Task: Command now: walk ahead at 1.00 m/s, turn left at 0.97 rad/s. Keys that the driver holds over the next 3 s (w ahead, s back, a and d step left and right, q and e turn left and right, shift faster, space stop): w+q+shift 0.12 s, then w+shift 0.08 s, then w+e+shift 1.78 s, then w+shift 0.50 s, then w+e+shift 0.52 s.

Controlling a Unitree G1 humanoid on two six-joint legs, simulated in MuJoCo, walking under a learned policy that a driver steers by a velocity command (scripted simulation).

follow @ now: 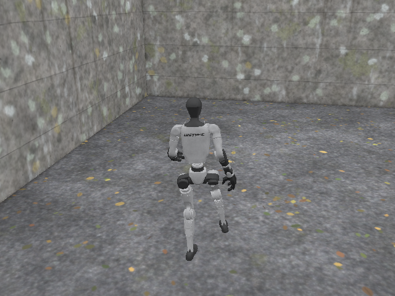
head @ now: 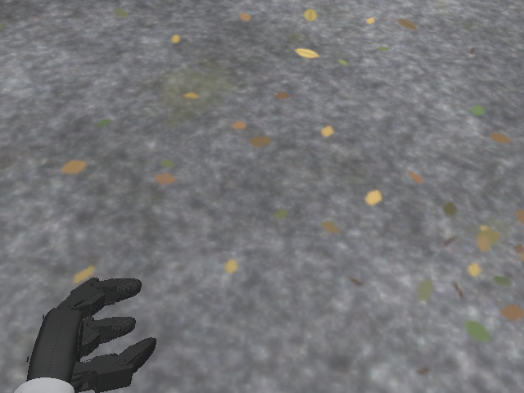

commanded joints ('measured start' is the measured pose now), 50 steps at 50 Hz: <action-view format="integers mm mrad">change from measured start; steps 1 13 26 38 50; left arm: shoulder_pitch -109 384 520 311 666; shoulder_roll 82 108 181 27 317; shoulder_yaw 36 54 48 9 120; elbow -87 123 210 64 156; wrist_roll -31 14 -45 -43 -68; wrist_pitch -21 -1 31 108 131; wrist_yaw -8 -24 -5 -20 -38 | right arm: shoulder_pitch -44 -279 -384 -247 -201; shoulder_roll -178 -101 -193 -106 -217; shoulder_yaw -57 5 -23 -30 -39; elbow -51 -161 -215 -37 -28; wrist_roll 11 -21 -16 -40 -37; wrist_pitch -9 -19 -83 -66 -33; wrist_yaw -16 9 29 9 -1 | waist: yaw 9 162 58 143 376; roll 122 -2 -45 96 -61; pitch -6 -42 -63 45 -168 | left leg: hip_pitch -275 -650 -33 -61 -337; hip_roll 132 215 133 444 238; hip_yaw -207 53 189 151 411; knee -138 881 103 -280 896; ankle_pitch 33 -12 234 237 344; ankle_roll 84 -53 -104 12 -126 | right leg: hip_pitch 318 627 413 -170 940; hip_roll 103 -136 -65 -138 72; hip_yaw -99 316 85 -77 -157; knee -161 -452 -303 571 41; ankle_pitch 127 -402 160 -180 -122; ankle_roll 24 -259 -215 -95 -328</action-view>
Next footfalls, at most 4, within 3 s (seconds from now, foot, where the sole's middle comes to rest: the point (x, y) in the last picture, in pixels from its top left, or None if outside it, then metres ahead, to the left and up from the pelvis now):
0.12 right None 0.34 -0.18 -0.78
0.54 left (161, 344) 0.61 0.17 -0.78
1.00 right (254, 214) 1.01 -0.11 -0.78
1.42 left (244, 116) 1.46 -0.12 -0.78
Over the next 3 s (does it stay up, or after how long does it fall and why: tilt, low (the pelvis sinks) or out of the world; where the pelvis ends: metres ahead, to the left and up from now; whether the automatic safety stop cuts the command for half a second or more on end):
stays up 1.61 -1.37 -0.02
